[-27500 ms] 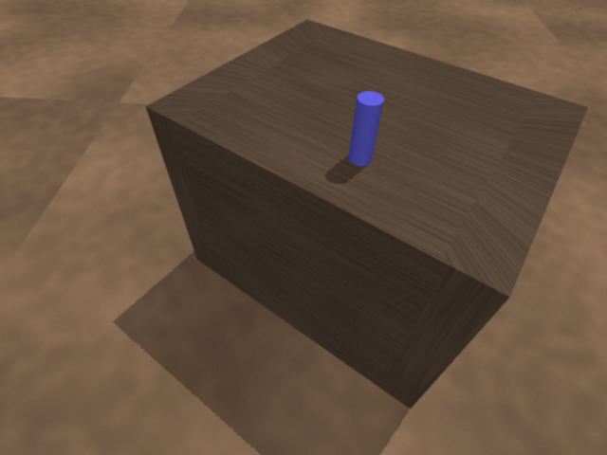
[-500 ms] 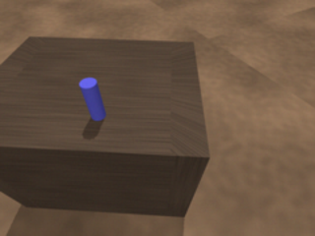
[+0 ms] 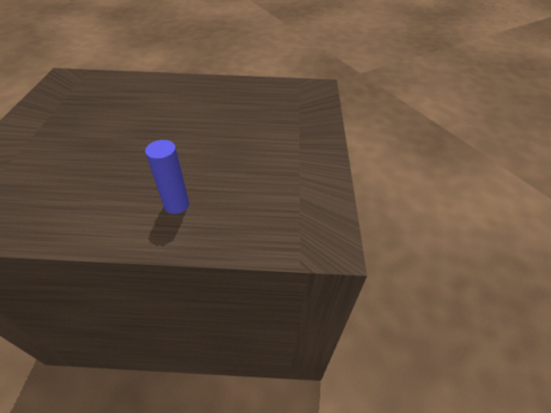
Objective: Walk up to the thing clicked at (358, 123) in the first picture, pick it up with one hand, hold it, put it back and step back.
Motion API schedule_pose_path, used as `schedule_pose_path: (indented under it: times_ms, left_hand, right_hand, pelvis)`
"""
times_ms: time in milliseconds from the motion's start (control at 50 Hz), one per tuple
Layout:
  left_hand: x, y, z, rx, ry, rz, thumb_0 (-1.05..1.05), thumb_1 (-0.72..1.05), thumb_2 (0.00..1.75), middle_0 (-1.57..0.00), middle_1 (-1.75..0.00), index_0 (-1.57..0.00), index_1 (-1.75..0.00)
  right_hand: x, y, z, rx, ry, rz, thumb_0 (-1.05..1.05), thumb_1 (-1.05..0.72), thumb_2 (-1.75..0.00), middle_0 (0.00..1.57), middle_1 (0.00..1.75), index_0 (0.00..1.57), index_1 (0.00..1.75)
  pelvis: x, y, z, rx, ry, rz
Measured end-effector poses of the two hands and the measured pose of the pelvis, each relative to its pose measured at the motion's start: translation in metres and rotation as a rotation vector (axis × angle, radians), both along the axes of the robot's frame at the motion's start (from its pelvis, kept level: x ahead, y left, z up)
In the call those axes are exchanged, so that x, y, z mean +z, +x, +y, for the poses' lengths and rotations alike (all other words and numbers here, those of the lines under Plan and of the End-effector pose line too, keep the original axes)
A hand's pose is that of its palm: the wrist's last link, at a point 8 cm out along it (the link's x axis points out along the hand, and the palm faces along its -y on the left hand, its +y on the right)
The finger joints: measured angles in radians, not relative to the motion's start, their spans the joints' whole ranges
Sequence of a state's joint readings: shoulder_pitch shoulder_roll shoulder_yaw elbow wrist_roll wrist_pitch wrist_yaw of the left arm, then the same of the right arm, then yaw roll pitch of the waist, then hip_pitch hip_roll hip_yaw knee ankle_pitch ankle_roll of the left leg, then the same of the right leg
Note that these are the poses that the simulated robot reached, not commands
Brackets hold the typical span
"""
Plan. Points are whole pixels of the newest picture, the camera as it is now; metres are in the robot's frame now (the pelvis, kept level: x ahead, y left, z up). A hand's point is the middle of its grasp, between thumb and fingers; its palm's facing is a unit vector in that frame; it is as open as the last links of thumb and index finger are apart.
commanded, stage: stand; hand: left
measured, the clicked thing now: (169, 179) +0.54 +0.23 +0.00
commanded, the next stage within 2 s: step back in 1.72 s
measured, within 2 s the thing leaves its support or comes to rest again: neither
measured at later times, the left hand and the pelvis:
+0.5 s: hand out of the picture +0.08 +0.26 -0.16, palm faces -0.02 -0.94 -0.34, open 7.4 cm; pelvis +0.01 +0.01 +0.00, yaw -1 degrees
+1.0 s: hand out of the picture +0.07 +0.26 -0.16, palm faces -0.03 -0.94 -0.34, open 7.4 cm; pelvis +0.01 +0.01 +0.00, yaw -1 degrees
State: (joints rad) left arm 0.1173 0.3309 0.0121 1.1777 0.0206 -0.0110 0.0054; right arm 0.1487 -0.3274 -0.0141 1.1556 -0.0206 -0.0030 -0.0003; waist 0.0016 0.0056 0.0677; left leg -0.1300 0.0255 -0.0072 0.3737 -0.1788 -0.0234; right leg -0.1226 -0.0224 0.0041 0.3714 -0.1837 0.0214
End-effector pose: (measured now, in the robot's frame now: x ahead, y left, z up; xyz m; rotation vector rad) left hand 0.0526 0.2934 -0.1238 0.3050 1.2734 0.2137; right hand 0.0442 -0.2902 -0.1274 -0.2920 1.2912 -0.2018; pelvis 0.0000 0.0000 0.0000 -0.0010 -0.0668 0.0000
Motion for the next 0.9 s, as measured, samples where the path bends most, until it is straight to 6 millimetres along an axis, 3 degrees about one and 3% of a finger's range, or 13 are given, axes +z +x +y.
schedule_pose_path:
  times_ms: [560,900]
  left_hand:
    - [0.003,0.021,0.007,-0.014,-0.003,-0.01,0.01,0.9,0.9,-0.2,-0.3,-0.21,-0.3]
    - [0.003,0.017,0.01,-0.02,-0.003,-0.006,0.01,0.9,0.9,-0.2,-0.3,-0.21,-0.3]
  right_hand:
    - [0.006,0.029,0.005,0.005,-0.004,-0.044,0.01,-0.9,-0.9,0.2,0.3,0.21,0.3]
    - [0.007,0.018,0.004,-0.004,-0.006,-0.03,0.01,-0.9,-0.9,0.2,0.3,0.21,0.3]
  pelvis:
    - [0.002,0.013,0.008,-0.01,0.002,0.01]
    - [0.002,0.01,0.009,-0.01,0.002,0.012]
